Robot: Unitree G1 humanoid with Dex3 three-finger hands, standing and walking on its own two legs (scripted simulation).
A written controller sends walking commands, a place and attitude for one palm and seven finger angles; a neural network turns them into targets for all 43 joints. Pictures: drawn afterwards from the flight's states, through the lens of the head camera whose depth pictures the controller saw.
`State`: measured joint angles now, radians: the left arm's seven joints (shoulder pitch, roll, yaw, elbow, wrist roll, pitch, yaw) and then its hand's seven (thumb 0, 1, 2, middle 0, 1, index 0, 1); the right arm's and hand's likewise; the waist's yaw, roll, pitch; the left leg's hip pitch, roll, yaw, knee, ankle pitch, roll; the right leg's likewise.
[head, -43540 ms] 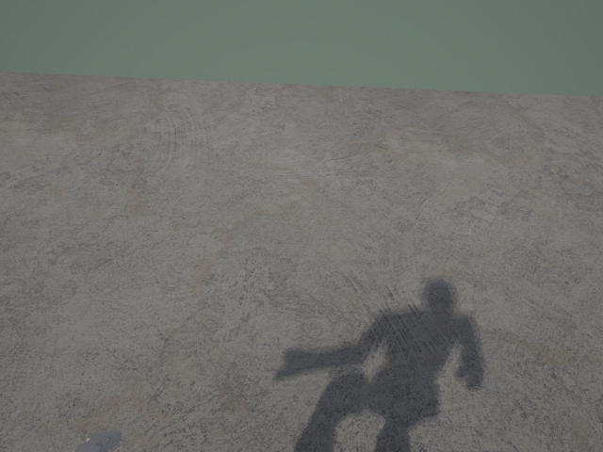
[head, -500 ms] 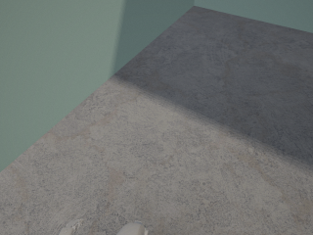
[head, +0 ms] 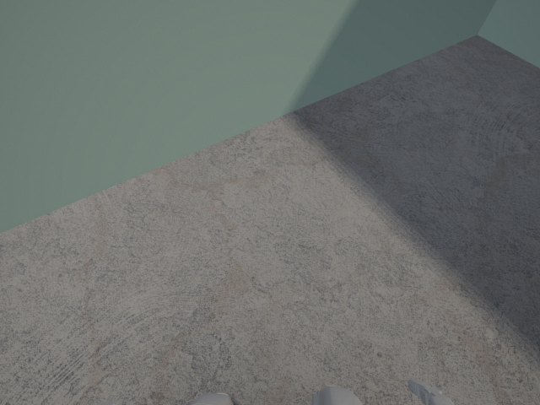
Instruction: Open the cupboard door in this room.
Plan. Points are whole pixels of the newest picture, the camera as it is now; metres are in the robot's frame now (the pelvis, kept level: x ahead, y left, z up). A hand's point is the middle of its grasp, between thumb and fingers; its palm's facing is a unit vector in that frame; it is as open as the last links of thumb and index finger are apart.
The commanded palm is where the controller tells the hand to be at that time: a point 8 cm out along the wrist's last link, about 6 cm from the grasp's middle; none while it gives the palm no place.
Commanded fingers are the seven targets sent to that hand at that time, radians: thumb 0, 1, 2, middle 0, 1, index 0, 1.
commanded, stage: turn to face it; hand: left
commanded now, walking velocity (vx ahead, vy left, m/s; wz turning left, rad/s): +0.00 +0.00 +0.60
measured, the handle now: out of the picture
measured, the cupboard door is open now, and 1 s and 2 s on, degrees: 40 40 40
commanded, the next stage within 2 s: none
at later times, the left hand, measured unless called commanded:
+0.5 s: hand out of the picture +0.01 +0.17 -0.17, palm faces +0.31 -0.93 -0.21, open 7.4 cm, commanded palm none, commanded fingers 0.00 0.90 0.90 -0.20 -0.30 -0.20 -0.30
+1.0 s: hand out of the picture +0.00 +0.15 -0.14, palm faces +0.55 -0.78 -0.30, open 7.4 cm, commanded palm none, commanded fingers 0.00 0.90 0.90 -0.20 -0.30 -0.20 -0.30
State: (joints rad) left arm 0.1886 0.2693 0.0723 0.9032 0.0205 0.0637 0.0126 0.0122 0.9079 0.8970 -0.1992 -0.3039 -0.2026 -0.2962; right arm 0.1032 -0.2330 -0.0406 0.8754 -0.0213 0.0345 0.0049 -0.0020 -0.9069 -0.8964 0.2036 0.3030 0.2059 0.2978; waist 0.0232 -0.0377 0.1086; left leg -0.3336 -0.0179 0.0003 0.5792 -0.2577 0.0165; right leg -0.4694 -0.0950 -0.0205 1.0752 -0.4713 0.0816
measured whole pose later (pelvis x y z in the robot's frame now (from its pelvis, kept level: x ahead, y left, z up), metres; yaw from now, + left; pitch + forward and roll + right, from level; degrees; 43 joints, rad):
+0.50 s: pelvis +0.02 -0.04 +0.00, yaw +18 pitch +1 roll +1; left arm 0.25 0.21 0.04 0.88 0.02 0.02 0.01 0.01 0.90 0.90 -0.20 -0.30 -0.21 -0.30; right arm 0.12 -0.25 -0.06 0.89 -0.01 0.05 0.04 0.00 -0.91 -0.90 0.20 0.30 0.20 0.30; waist 0.00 -0.05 0.11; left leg -0.31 0.01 0.09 0.58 -0.26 -0.02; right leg -0.25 -0.16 -0.21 0.66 -0.39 0.04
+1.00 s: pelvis +0.05 -0.07 +0.01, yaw +36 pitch +1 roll +1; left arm 0.19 0.21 0.04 0.86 0.02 0.02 0.02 0.01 0.91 0.90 -0.20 -0.30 -0.20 -0.30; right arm 0.16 -0.26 -0.09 0.92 -0.01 0.08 0.03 0.00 -0.91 -0.90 0.20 0.30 0.20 0.30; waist -0.02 0.02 0.09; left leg -0.52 -0.03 -0.01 1.09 -0.46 -0.05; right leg -0.24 -0.08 -0.09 0.53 -0.31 0.01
